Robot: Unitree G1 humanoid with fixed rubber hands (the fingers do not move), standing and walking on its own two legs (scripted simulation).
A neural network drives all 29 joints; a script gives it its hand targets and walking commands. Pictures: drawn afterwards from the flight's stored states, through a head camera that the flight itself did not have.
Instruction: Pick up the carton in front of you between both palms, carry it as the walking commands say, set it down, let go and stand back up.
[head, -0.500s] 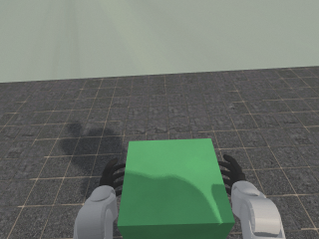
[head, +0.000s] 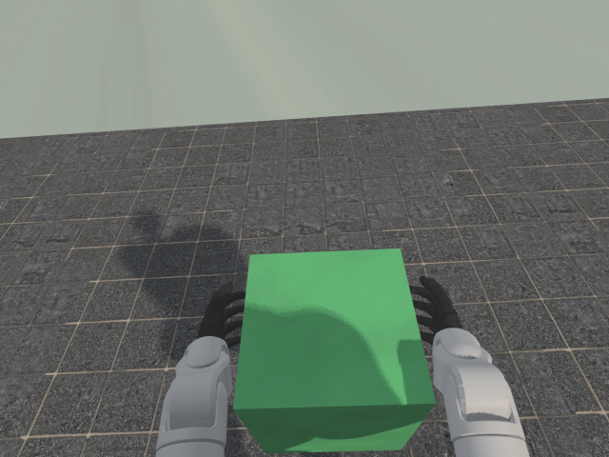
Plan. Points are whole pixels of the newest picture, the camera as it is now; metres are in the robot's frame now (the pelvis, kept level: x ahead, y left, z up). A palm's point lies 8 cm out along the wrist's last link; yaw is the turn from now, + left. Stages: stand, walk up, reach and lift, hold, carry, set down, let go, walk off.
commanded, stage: hold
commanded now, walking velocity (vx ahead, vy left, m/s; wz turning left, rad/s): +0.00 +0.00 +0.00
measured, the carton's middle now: (329, 356) +0.29 +0.00 -0.05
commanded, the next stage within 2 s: set down in 0.70 s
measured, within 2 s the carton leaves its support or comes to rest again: neither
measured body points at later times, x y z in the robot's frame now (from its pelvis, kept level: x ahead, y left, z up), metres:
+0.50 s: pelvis -0.03 +0.00 +0.00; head -0.05 -0.02 +0.45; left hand +0.26 +0.16 +0.03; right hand +0.26 -0.14 +0.02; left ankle -0.05 +0.12 -0.74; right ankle +0.06 -0.11 -0.74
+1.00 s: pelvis -0.02 -0.03 -0.01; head -0.03 -0.06 +0.44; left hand +0.29 +0.14 +0.01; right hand +0.31 -0.16 +0.00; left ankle -0.05 +0.12 -0.74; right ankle +0.06 -0.11 -0.74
